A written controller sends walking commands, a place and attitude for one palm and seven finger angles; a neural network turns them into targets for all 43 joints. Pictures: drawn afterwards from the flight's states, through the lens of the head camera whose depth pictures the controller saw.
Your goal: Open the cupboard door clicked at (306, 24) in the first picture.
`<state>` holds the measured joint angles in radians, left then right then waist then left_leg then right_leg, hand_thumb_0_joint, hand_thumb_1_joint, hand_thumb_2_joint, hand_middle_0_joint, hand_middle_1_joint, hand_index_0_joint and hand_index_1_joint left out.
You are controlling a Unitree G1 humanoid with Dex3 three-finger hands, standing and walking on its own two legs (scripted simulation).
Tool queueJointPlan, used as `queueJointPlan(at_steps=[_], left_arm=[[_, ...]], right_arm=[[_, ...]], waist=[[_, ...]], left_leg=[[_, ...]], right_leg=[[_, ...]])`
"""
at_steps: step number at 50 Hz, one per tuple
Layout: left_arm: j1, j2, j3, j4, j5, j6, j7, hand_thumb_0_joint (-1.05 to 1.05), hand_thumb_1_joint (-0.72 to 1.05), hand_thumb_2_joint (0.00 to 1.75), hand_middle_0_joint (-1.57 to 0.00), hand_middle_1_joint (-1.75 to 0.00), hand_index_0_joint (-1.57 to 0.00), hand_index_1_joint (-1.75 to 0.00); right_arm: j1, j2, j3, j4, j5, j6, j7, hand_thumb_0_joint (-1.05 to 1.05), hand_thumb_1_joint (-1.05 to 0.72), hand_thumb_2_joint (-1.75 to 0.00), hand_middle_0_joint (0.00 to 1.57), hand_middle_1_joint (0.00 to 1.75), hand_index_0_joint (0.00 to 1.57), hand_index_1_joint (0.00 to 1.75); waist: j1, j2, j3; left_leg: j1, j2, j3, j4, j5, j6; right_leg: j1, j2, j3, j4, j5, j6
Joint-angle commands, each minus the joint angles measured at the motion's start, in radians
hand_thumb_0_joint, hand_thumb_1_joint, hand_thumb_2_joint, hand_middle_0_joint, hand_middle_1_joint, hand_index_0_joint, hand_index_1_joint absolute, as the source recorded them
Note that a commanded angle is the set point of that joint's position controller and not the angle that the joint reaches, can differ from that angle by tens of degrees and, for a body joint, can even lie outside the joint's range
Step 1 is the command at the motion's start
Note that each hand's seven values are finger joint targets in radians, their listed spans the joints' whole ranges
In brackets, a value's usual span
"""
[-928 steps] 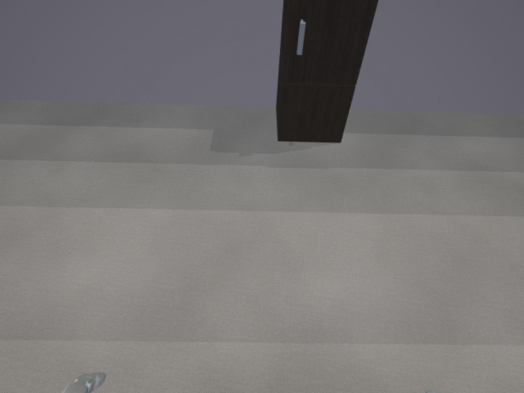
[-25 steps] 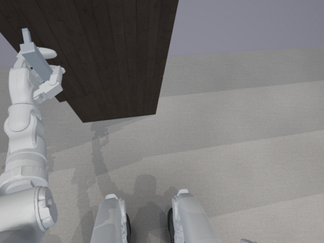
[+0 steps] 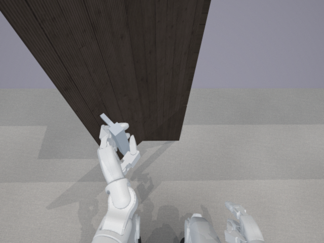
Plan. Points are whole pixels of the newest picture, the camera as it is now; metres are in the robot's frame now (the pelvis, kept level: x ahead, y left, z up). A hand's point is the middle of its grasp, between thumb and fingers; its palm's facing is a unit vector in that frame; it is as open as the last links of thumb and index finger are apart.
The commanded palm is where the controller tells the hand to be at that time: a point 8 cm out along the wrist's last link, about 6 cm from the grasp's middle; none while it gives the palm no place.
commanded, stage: pull the door open along its arc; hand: left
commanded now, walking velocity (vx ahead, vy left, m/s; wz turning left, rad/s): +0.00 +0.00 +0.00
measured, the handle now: (116, 135) +0.37 +0.13 +0.00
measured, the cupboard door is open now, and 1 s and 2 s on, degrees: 44 49 51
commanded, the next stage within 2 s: open thumb and fingers to let go in 0.06 s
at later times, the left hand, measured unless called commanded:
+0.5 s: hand (145, 156) +0.32 +0.06 +0.00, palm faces +0.42 -0.91 -0.06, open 8.7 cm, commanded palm +0.27 +0.10 +0.00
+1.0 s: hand (144, 157) +0.32 +0.06 +0.00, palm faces +0.37 -0.93 -0.03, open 14.9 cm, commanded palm +0.27 +0.10 +0.00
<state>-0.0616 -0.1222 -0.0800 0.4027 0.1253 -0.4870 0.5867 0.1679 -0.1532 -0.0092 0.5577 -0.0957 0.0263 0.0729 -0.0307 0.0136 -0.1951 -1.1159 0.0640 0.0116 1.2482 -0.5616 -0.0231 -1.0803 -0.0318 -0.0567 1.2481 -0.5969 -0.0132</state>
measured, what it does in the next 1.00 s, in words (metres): stands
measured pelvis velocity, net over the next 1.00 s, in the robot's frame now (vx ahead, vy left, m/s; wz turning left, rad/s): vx -0.03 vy -0.01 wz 0.02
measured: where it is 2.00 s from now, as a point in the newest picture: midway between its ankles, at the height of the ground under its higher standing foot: outside the picture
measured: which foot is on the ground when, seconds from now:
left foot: down 0.00-1.00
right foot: down 0.00-1.00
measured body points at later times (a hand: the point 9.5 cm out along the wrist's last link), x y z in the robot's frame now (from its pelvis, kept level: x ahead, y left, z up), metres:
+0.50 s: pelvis -0.02 -0.03 -0.01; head +0.09 -0.05 +0.42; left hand +0.29 +0.10 +0.00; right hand +0.15 -0.25 -0.14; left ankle +0.01 +0.13 -0.63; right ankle -0.01 -0.11 -0.63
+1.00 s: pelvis -0.03 -0.01 -0.01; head +0.08 -0.01 +0.42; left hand +0.29 +0.10 +0.00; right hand +0.13 -0.23 -0.14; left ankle +0.01 +0.13 -0.63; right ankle -0.01 -0.11 -0.63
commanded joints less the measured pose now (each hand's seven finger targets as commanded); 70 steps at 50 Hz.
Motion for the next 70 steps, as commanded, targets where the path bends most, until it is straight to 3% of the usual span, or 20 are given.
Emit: queueJointPlan(at_steps=[1, 5, 8, 15, 16, 21, 28, 30, 48, 54, 55, 56, 58, 60, 62, 63, 65, 66, 67, 70], left_arm=[[0.112, -0.067, -0.097, -0.262, 0.046, -0.074, 0.010, 0.00, 0.90, 0.90, -0.40, -1.35, -0.40, -1.35], [-0.023, -0.096, -0.133, -0.245, 0.069, -0.053, 0.042, 0.00, 0.90, 0.90, -0.40, -1.35, -0.40, -1.35], [-0.211, -0.040, -0.065, -0.197, 0.071, -0.050, 0.081, 0.00, 0.90, 0.90, -0.40, -1.35, -0.40, -1.35], [-0.204, -0.006, -0.016, -0.164, 0.031, -0.068, 0.057, 0.00, 0.41, 0.69, -0.36, -1.30, -0.36, -1.30], [-0.200, 0.005, -0.010, -0.161, 0.024, -0.068, 0.050, 0.00, 0.34, 0.66, -0.36, -1.29, -0.36, -1.29], [-0.256, 0.023, -0.001, -0.150, 0.010, -0.073, 0.033, 0.00, -0.01, 0.51, -0.33, -1.25, -0.33, -1.25], [-0.264, 0.022, 0.006, -0.125, 0.004, -0.091, 0.034, 0.00, -0.50, 0.30, -0.30, -1.20, -0.30, -1.20], [-0.242, 0.020, 0.010, -0.105, 0.009, -0.091, 0.039, 0.00, -0.50, 0.30, -0.30, -1.20, -0.30, -1.20], [-0.345, -0.018, -0.004, -0.066, 0.048, -0.082, 0.093, 0.00, -0.50, 0.30, -0.15, -0.30, -0.15, -0.30], [-0.358, -0.055, -0.026, -0.060, 0.046, -0.067, 0.100, 0.00, -0.50, 0.30, -0.15, -0.30, -0.15, -0.30], [-0.328, 0.029, -0.263, -0.072, 0.166, -0.098, -0.107, 0.00, -0.50, 0.30, -0.15, -0.30, -0.15, -0.30], [-0.401, 0.105, -0.180, -0.130, 0.126, -0.144, -0.208, 0.00, -0.50, 0.30, -0.15, -0.30, -0.15, -0.30], [-0.416, 0.143, -0.181, -0.188, 0.093, -0.185, -0.337, 0.00, -0.50, 0.30, -0.15, -0.30, -0.15, -0.30], [-0.369, 0.116, -0.190, -0.175, 0.007, -0.184, -0.451, 0.00, -0.50, 0.30, -0.15, -0.30, -0.15, -0.30], [-0.345, 0.037, -0.204, -0.204, -0.114, -0.149, -0.493, 0.00, -0.50, 0.30, -0.15, -0.30, -0.15, -0.30], [-0.276, 0.023, -0.177, -0.182, -0.165, -0.120, -0.497, 0.00, -0.50, 0.30, -0.15, -0.30, -0.15, -0.30], [-0.149, 0.017, -0.141, -0.208, -0.221, -0.073, -0.483, 0.00, -0.50, 0.30, -0.15, -0.30, -0.15, -0.30], [-0.107, 0.014, -0.142, -0.217, -0.221, -0.058, -0.470, 0.00, -0.50, 0.30, -0.15, -0.30, -0.15, -0.30], [-0.075, 0.037, -0.127, -0.242, -0.206, -0.055, -0.455, 0.00, -0.50, 0.30, -0.15, -0.30, -0.15, -0.30], [-0.047, 0.070, -0.151, -0.291, -0.107, -0.082, -0.408, 0.00, -0.50, 0.30, -0.15, -0.30, -0.15, -0.30]], right_arm=[[0.005, -0.092, -0.037, -0.112, 0.006, -0.070, -0.020, 0.00, -0.90, -0.90, 0.20, 0.30, 0.20, 0.30], [-0.021, -0.083, -0.027, -0.080, 0.004, -0.102, -0.033, 0.00, -0.90, -0.90, 0.20, 0.30, 0.20, 0.30], [-0.026, -0.087, -0.026, -0.044, -0.004, -0.114, -0.047, 0.00, -0.90, -0.90, 0.20, 0.30, 0.20, 0.30], [-0.022, -0.083, -0.037, -0.046, -0.004, -0.122, -0.061, 0.00, -0.90, -0.90, 0.20, 0.30, 0.20, 0.30], [-0.018, -0.085, -0.038, -0.045, -0.002, -0.121, -0.063, 0.00, -0.90, -0.90, 0.20, 0.30, 0.20, 0.30], [-0.014, -0.091, -0.041, -0.040, 0.004, -0.115, -0.070, 0.00, -0.90, -0.90, 0.20, 0.30, 0.20, 0.30], [-0.003, -0.101, -0.047, -0.038, 0.003, -0.122, -0.066, 0.00, -0.90, -0.90, 0.20, 0.30, 0.20, 0.30], [-0.001, -0.101, -0.047, -0.038, 0.001, -0.122, -0.063, 0.00, -0.90, -0.90, 0.20, 0.30, 0.20, 0.30], [0.001, -0.111, -0.041, -0.038, -0.010, -0.125, -0.057, 0.00, -0.90, -0.90, 0.20, 0.30, 0.20, 0.30], [-0.006, -0.111, -0.037, -0.040, -0.012, -0.120, -0.054, 0.00, -0.90, -0.90, 0.20, 0.30, 0.20, 0.30], [0.038, -0.154, -0.045, -0.029, -0.007, -0.103, -0.048, 0.00, -0.90, -0.90, 0.20, 0.30, 0.20, 0.30], [0.041, -0.147, -0.050, -0.048, 0.004, -0.095, -0.051, 0.00, -0.90, -0.90, 0.20, 0.30, 0.20, 0.30], [0.033, -0.153, -0.053, -0.070, 0.012, -0.085, -0.058, 0.00, -0.90, -0.90, 0.20, 0.30, 0.20, 0.30], [0.020, -0.158, -0.048, -0.094, 0.036, -0.084, -0.060, 0.00, -0.90, -0.90, 0.20, 0.30, 0.20, 0.30], [0.004, -0.163, -0.042, -0.123, 0.062, -0.089, -0.061, 0.00, -0.90, -0.90, 0.20, 0.30, 0.20, 0.30], [0.004, -0.166, -0.040, -0.130, 0.072, -0.087, -0.060, 0.00, -0.90, -0.90, 0.20, 0.30, 0.20, 0.30], [0.001, -0.172, -0.043, -0.158, 0.083, -0.079, -0.053, 0.00, -0.90, -0.90, 0.20, 0.30, 0.20, 0.30], [0.006, -0.172, -0.044, -0.168, 0.084, -0.075, -0.049, 0.00, -0.90, -0.90, 0.20, 0.30, 0.20, 0.30], [0.006, -0.173, -0.044, -0.182, 0.081, -0.073, -0.045, 0.00, -0.90, -0.90, 0.20, 0.30, 0.20, 0.30], [0.017, -0.166, -0.049, -0.186, 0.067, -0.062, -0.031, 0.00, -0.90, -0.90, 0.20, 0.30, 0.20, 0.30]], waist=[[0.021, -0.050, -0.399], [-0.015, -0.049, -0.328], [-0.036, -0.059, -0.306], [-0.014, -0.102, -0.404], [-0.019, -0.132, -0.405], [-0.029, -0.131, -0.372], [-0.020, -0.127, -0.366], [-0.016, -0.124, -0.361], [-0.022, -0.064, -0.359], [-0.028, -0.074, -0.349], [-0.116, -0.100, -0.318], [-0.091, -0.073, -0.356], [-0.066, -0.018, -0.435], [-0.062, -0.002, -0.381], [-0.057, 0.022, -0.363], [-0.041, 0.005, -0.345], [-0.009, -0.032, -0.360], [-0.010, -0.072, -0.352], [0.007, -0.073, -0.369], [-0.007, -0.091, -0.325]], left_leg=[[0.269, -0.063, 0.008, -0.122, 0.428, 0.009], [0.235, -0.064, -0.009, -0.095, 0.358, 0.010], [0.190, -0.067, -0.014, -0.065, 0.313, 0.009], [0.120, -0.082, -0.001, -0.042, 0.274, 0.011], [0.102, -0.081, -0.003, -0.041, 0.260, 0.011], [0.081, -0.077, -0.005, -0.040, 0.218, 0.015], [0.083, -0.077, -0.007, -0.051, 0.215, 0.017], [0.086, -0.077, -0.006, -0.055, 0.218, 0.016], [0.173, -0.069, -0.010, -0.092, 0.212, 0.019], [0.189, -0.067, -0.021, -0.099, 0.209, 0.017], [0.194, -0.066, -0.014, -0.062, 0.193, 0.035], [0.178, -0.070, -0.018, -0.047, 0.196, 0.041], [0.212, -0.076, -0.021, -0.038, 0.212, 0.044], [0.225, -0.074, -0.031, -0.054, 0.174, 0.042], [0.281, -0.070, -0.044, -0.089, 0.165, 0.036], [0.291, -0.069, -0.050, -0.109, 0.174, 0.030], [0.298, -0.070, -0.052, -0.130, 0.227, 0.026], [0.290, -0.067, -0.053, -0.130, 0.243, 0.028], [0.279, -0.068, -0.055, -0.128, 0.261, 0.028], [0.242, -0.067, -0.051, -0.097, 0.259, 0.032]], right_leg=[[0.332, 0.034, 0.000, -0.152, 0.575, -0.013], [0.255, 0.028, 0.007, -0.155, 0.504, -0.011], [0.215, 0.018, 0.025, -0.154, 0.464, -0.005], [0.353, -0.016, 0.111, -0.181, 0.527, 0.023], [0.377, -0.023, 0.125, -0.191, 0.528, 0.029], [0.359, -0.027, 0.148, -0.215, 0.442, 0.032], [0.330, -0.017, 0.129, -0.207, 0.393, 0.023], [0.327, -0.015, 0.123, -0.205, 0.397, 0.020], [0.195, 0.022, 0.025, -0.165, 0.271, -0.007], [0.166, 0.030, 0.002, -0.156, 0.249, -0.011], [0.142, 0.015, 0.027, -0.148, 0.292, -0.007], [0.156, 0.008, 0.035, -0.131, 0.313, -0.016], [0.165, 0.010, 0.047, -0.105, 0.336, -0.022], [0.129, 0.014, 0.036, -0.120, 0.270, -0.027], [0.095, 0.025, 0.015, -0.136, 0.215, -0.030], [0.100, 0.029, -0.001, -0.141, 0.213, -0.029], [0.147, 0.034, -0.016, -0.138, 0.254, -0.029], [0.155, 0.035, -0.021, -0.136, 0.270, -0.025], [0.159, 0.034, -0.023, -0.116, 0.275, -0.027], [0.114, 0.027, -0.012, -0.091, 0.275, -0.022]])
